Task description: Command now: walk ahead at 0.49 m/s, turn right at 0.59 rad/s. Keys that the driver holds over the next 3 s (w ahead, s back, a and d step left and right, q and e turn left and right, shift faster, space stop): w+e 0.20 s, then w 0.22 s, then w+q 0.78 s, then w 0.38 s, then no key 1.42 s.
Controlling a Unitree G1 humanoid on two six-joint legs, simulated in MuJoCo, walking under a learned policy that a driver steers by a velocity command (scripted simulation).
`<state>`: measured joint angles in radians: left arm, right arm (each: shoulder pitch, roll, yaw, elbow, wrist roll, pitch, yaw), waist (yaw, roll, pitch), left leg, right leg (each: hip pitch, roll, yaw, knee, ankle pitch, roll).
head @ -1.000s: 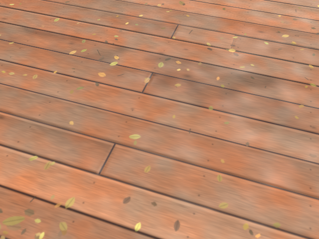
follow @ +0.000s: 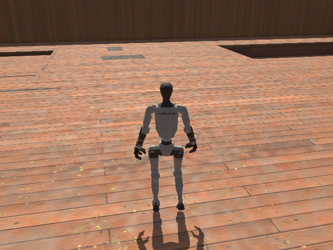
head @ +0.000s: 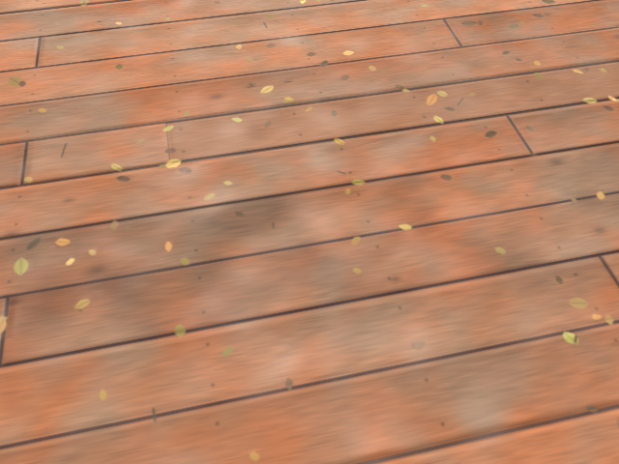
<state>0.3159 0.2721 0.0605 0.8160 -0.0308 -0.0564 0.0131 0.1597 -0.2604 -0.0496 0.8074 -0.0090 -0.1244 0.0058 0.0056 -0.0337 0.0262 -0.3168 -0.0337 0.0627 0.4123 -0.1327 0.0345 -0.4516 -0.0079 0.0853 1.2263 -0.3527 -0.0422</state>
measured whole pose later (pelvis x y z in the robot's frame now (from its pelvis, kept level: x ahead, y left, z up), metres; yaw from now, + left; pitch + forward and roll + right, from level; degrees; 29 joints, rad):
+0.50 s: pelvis +0.26 -0.09 -0.01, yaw -12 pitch +2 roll +0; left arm 0.19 0.25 0.05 0.68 0.00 -0.07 -0.03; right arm 0.27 -0.29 -0.04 0.88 0.03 -0.10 0.02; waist -0.02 0.02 0.04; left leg -0.40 0.08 0.01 1.21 -0.40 0.02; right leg -0.40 0.03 -0.05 0.54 -0.19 -0.06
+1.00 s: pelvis +0.55 -0.08 -0.02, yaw +3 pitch +3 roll -1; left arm 0.30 0.27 0.06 0.83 -0.01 -0.08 0.02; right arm 0.11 -0.28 -0.06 0.71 0.02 -0.06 0.05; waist 0.02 0.01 0.05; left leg -0.52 -0.05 0.05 0.66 -0.19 0.11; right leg -0.16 -0.05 -0.07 1.03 -0.50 0.01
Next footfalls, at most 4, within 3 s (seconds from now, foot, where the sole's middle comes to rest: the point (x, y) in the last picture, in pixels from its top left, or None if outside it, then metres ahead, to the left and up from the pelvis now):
0.38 right None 0.34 -0.19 -0.77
0.94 left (325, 370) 0.68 0.00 -0.77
1.42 right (382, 262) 0.99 -0.16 -0.77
1.88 left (281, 221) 1.12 0.11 -0.77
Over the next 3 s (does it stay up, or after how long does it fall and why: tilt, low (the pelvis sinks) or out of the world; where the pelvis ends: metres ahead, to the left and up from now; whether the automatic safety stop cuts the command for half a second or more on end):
stays up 1.09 -0.03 0.00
